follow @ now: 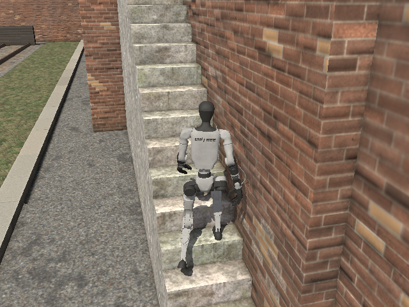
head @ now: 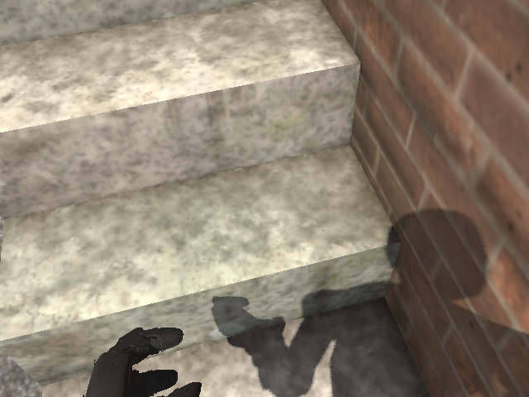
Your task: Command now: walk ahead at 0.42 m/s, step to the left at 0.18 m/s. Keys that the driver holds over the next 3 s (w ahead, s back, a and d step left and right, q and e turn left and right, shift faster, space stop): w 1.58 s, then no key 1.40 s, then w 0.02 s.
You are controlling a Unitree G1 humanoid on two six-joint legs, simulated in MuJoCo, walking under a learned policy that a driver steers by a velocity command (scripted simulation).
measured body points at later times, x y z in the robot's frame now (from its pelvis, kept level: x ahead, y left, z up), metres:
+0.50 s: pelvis +0.22 +0.07 +0.20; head +0.26 +0.04 +0.65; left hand +0.23 +0.32 +0.08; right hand +0.46 -0.07 +0.11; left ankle +0.30 +0.18 -0.40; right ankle +0.15 -0.09 -0.50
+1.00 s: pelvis +0.44 +0.09 +0.36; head +0.52 +0.08 +0.80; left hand +0.71 +0.26 +0.28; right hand +0.39 -0.18 +0.22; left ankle +0.32 +0.19 -0.38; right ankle +0.55 -0.01 -0.22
